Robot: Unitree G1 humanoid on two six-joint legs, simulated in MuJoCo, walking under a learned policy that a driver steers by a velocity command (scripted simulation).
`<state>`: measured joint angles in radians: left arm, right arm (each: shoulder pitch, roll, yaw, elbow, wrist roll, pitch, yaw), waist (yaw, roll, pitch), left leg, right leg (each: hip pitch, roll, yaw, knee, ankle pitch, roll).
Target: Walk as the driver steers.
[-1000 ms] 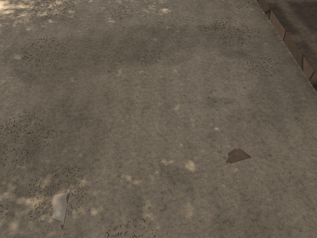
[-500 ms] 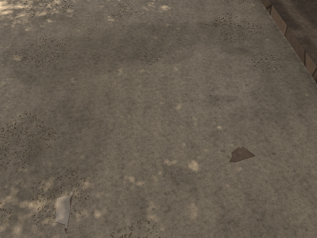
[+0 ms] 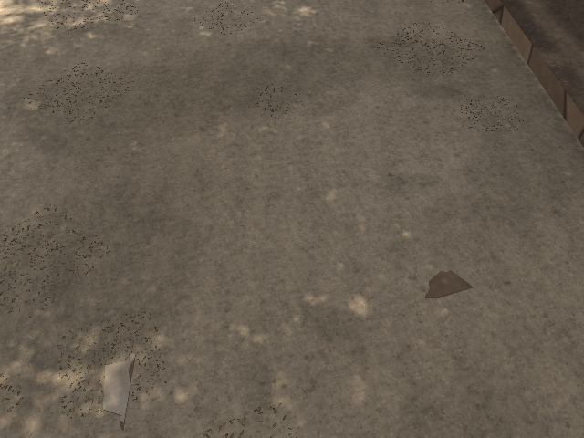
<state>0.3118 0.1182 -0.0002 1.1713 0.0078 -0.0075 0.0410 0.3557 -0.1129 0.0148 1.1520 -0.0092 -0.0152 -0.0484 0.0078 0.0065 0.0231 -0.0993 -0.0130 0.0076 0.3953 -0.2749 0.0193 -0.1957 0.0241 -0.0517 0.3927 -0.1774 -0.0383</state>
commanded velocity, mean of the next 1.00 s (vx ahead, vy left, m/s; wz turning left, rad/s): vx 0.27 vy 0.00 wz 0.09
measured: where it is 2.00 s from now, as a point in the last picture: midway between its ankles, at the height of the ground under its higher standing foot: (260, 313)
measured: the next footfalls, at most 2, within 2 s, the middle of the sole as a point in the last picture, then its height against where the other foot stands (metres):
left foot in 1.04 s outside the picture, level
right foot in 1.58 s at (311, 322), level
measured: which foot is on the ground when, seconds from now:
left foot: down 0.00-0.58, up 0.60-1.00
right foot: down 0.00-1.00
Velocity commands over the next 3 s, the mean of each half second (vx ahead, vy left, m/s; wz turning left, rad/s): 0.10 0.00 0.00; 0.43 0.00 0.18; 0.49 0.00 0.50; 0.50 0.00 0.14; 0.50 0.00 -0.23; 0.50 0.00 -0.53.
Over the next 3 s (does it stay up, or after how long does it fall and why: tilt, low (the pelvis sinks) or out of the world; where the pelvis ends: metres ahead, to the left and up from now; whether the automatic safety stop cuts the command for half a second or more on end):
stays up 1.32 0.27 0.00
